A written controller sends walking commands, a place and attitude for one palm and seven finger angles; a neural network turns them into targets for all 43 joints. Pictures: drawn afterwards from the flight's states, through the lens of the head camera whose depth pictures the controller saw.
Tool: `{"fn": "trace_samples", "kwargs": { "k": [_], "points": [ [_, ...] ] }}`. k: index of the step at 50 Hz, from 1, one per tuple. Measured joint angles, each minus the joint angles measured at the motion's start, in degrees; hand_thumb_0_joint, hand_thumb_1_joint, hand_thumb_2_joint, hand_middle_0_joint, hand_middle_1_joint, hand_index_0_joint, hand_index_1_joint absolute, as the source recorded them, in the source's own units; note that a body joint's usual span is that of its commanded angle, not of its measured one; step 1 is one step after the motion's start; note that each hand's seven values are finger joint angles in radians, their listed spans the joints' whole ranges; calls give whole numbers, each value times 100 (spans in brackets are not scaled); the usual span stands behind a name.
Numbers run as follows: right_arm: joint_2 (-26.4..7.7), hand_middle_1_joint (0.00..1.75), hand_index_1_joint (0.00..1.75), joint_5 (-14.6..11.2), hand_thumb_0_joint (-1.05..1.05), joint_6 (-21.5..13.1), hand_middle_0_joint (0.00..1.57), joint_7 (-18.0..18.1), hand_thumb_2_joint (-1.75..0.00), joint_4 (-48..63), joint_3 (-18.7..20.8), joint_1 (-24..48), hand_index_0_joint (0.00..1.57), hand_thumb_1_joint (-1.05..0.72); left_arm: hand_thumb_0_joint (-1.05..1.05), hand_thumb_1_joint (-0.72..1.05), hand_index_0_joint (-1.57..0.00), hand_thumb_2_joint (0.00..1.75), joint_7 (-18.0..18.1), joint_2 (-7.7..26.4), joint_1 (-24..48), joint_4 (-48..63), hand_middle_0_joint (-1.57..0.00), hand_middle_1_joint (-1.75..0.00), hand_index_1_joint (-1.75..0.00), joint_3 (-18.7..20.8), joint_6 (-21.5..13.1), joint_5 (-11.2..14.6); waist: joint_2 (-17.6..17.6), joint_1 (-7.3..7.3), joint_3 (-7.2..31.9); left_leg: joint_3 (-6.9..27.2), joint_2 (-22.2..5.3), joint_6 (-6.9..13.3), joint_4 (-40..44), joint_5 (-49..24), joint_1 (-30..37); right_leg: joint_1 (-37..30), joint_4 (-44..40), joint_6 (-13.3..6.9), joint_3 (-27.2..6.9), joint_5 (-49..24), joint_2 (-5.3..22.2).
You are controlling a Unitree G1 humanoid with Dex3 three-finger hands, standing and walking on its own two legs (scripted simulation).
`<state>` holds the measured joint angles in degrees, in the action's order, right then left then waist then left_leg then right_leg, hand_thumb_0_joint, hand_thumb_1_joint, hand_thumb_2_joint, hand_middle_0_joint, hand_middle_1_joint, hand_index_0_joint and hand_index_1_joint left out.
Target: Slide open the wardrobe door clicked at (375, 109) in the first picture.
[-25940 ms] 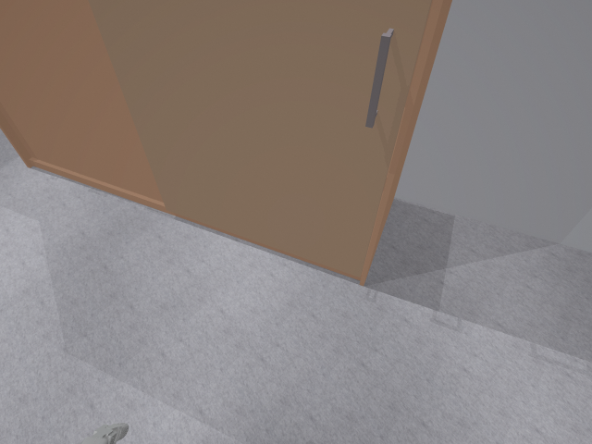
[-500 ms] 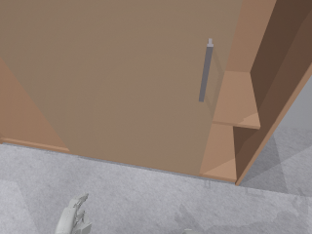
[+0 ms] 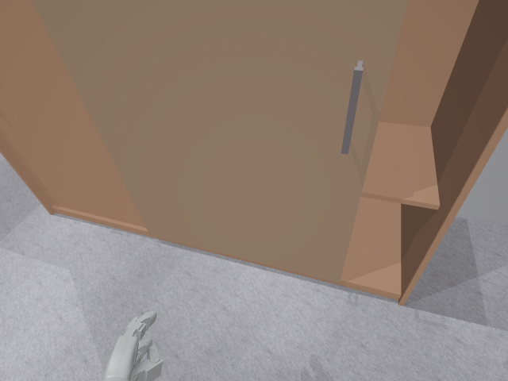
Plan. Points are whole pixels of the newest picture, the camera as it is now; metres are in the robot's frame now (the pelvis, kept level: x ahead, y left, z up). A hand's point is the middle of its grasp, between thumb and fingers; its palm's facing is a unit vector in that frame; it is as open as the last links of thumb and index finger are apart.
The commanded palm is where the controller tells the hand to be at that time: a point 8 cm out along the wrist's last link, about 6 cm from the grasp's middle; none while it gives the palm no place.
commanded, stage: stop stepping back and stand still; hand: right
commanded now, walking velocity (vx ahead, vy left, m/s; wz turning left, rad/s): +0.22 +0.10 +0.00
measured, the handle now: (352, 110) +0.67 -0.19 +0.11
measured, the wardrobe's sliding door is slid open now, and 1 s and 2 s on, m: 0.23 0.23 0.23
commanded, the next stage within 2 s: let the arm hang, fingers relaxed in 0.66 s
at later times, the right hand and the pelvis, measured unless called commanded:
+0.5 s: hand out of the picture +0.12 -0.31 +0.18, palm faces +0.53 +0.79 -0.31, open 7.4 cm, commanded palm +0.04 -0.34 +0.19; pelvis -0.09 -0.03 +0.00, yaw -3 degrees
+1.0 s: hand out of the picture +0.05 -0.25 -0.14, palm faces +0.10 +0.96 -0.25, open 7.4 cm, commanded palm none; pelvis -0.06 -0.05 -0.01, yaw -8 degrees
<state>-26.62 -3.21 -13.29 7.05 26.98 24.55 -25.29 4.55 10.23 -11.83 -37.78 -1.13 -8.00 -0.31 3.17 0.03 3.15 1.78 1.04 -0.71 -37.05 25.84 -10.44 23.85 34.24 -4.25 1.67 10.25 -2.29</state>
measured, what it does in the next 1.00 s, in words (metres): steps on the spot: left foot, then right foot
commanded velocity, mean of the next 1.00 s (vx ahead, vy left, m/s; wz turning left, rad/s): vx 0.12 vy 0.04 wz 0.00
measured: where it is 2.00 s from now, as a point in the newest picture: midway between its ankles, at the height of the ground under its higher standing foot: outside the picture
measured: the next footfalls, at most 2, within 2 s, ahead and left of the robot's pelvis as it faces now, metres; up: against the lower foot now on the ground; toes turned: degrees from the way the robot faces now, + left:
left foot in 0.20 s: -0.02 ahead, +0.05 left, +0.00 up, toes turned -1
right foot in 0.46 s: +0.00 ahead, -0.17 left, +0.00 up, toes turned -17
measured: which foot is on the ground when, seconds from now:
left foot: up 0.00-0.18, down 0.20-1.00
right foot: down 0.00-0.18, up 0.20-0.44, down 0.46-1.00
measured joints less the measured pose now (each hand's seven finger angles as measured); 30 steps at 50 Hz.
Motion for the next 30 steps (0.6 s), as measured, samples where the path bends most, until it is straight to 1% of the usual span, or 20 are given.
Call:
{"fn": "trace_samples", "kwargs": {
  "k": [1,2,5,7,9,10,11,12,13,14,15,16,19,22,23,24,25,27,29,30],
  "points": [
    [32,30,30,-2,1,62,21,20,-90,-204,-1,136,21,-89,1,90,-21,89,4,6,32,-2,-21,-30,-30,20,-42,8,25,-44,-92,108,29,30,-236,135,-143,-65,-111,-79,35,-77,-45],
    [67,30,30,-14,1,144,21,39,-90,-358,0,211,21,-89,1,90,-21,89,-2,8,41,1,-21,-30,-30,18,-75,-2,40,-85,-153,151,71,57,-377,217,-276,-147,-298,-87,60,-210,-63],
    [155,30,30,-13,1,375,21,73,-90,-381,-3,36,21,-89,1,90,-20,89,-54,-17,-90,107,-21,-30,-30,-3,-91,-74,26,-234,-212,-16,246,160,-324,186,-475,-398,-978,132,21,-496,-39],
    [196,30,30,27,2,394,21,62,-90,-145,-59,-321,21,-89,1,90,-20,89,-103,-11,-265,217,-21,-30,-30,5,-63,-104,-28,-302,-171,-284,342,223,90,86,-362,-449,-1246,236,-13,-289,-4],
    [112,30,30,89,2,370,21,32,-90,211,-92,-732,21,-89,1,90,-20,89,-146,22,-447,353,-21,-30,-30,39,-9,-111,3,-312,-100,-457,326,312,740,87,-70,-249,-1076,322,53,285,-47],
    [39,30,30,116,2,333,21,17,-90,398,-79,-892,21,-89,1,90,-20,89,-158,57,-485,384,-21,-30,-30,72,27,-115,36,-254,-89,-423,290,450,1012,-68,-40,40,-587,378,107,692,-71],
    [17,30,30,131,2,306,21,-4,-90,547,-87,-988,21,-89,1,90,-21,89,-157,105,-472,320,-21,-30,-30,114,91,-112,23,-146,-115,-419,284,541,1019,-522,-139,365,254,433,67,957,-61],
    [7,30,30,131,2,282,21,-31,-90,658,-79,-1038,21,-89,1,90,-21,89,-148,146,-456,206,-21,-30,-30,147,165,-124,44,-39,-120,-419,242,603,964,-929,-236,672,1201,487,24,1034,-70],
    [10,30,30,141,2,231,21,-49,-90,684,-62,-1035,21,-89,1,90,-21,89,-139,177,-457,68,-21,-30,-30,177,232,-128,71,50,-83,-421,195,633,893,-1126,-316,904,2021,519,-1,1025,-58],
    [30,30,30,157,1,193,22,-49,-90,636,-47,-969,21,-89,1,90,-21,89,-126,194,-481,-61,-21,-30,-30,197,297,-123,96,115,-13,-425,151,621,849,-1125,-361,1024,2574,524,-11,971,-6],
    [65,30,30,168,1,144,22,-29,-90,504,-27,-869,21,-89,1,90,-21,89,-103,203,-520,-163,-21,-30,-30,201,347,-121,117,149,86,-449,93,541,850,-1026,-381,1038,2833,511,4,904,87],
    [117,30,30,171,1,108,22,7,-90,306,-6,-747,21,-89,1,90,-21,89,-72,208,-567,-233,-21,-30,-30,199,373,-116,125,158,194,-491,33,490,873,-917,-396,962,2842,486,29,869,202],
    [345,30,30,185,1,176,22,163,-90,-359,-5,-282,21,-89,1,90,-21,89,53,245,-664,-294,-21,-30,-30,208,305,-90,98,133,384,-579,-138,458,891,-821,-451,352,1982,378,125,1061,491],
    [566,30,30,206,1,318,21,295,-90,-663,-145,135,21,-89,1,90,-20,89,147,346,-654,-230,-21,-30,-30,210,132,-120,16,41,326,-661,-300,361,586,-896,-586,-570,536,281,215,1273,619],
    [633,30,30,194,1,345,21,311,-90,-621,-210,207,21,-89,1,90,-20,89,160,421,-644,-142,-21,-30,-30,212,62,-129,-101,-7,287,-698,-287,317,319,-776,-713,-879,9,209,129,1427,654],
    [641,30,30,179,1,341,21,315,-90,-570,-239,258,20,-89,1,90,-20,89,167,419,-562,-105,-21,-30,-30,226,6,-128,-122,-97,201,-655,-301,259,-47,-509,-875,-887,-143,247,73,1060,621],
    [610,30,30,187,1,325,21,309,-90,-538,-236,265,20,-89,1,90,-20,89,157,336,-450,-105,-21,-30,-30,224,-13,-122,-51,-142,80,-518,-301,210,-496,-247,-1034,-846,-12,350,97,864,554],
    [478,30,30,212,1,288,21,239,-90,-423,-161,127,20,-90,1,90,-20,89,78,95,-318,-91,-21,-30,-30,171,-26,-115,89,-166,-62,-403,-234,135,-1295,-97,-1326,-912,33,489,209,771,501],
    [329,30,30,219,2,266,21,161,-90,-217,-79,-113,20,-89,1,90,-20,89,-40,-110,-341,-22,-21,-30,-30,89,-43,-123,90,-244,-86,-530,-160,94,-1478,-143,-1419,-954,-77,540,177,737,530],
    [271,30,30,227,2,250,21,141,-90,-93,-47,-223,20,-89,1,90,-20,89,-89,-177,-380,19,-21,-30,-30,46,-53,-121,49,-246,-100,-625,-135,77,-1305,-200,-1363,-968,-132,559,147,720,566]
  ]
}}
